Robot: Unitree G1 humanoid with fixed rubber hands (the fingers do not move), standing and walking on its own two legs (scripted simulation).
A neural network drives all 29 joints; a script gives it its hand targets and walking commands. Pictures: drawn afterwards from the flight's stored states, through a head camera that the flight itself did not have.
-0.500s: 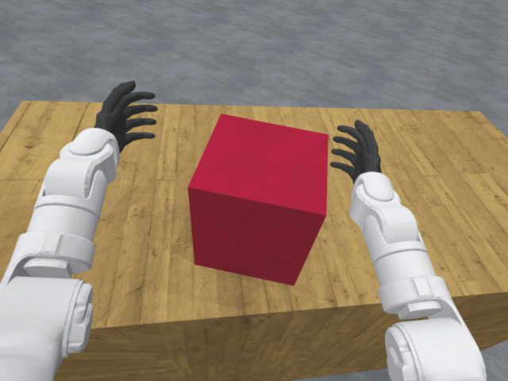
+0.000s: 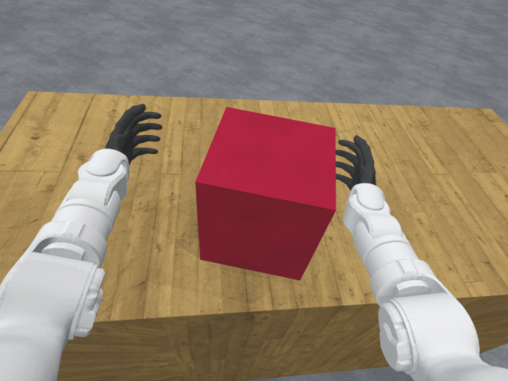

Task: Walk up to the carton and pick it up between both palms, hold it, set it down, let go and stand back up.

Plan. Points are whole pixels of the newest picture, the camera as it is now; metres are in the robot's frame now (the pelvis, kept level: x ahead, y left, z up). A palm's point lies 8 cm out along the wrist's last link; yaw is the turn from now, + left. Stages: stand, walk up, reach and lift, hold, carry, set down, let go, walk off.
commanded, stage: reach and lift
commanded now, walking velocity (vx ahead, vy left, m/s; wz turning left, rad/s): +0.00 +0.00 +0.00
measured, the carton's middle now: (264, 196) +0.44 -0.02 +0.04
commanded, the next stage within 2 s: none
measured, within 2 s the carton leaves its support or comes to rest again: leaves its support in 1.42 s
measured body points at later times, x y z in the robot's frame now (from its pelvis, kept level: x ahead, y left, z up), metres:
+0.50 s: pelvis -0.01 +0.00 -0.01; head +0.04 +0.03 +0.44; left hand +0.45 +0.20 +0.08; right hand +0.43 -0.16 +0.07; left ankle -0.01 +0.11 -0.74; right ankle -0.01 -0.13 -0.74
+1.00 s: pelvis -0.01 +0.00 +0.00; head +0.03 +0.03 +0.45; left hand +0.44 +0.17 +0.09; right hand +0.41 -0.13 +0.08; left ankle -0.01 +0.11 -0.74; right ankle -0.01 -0.13 -0.74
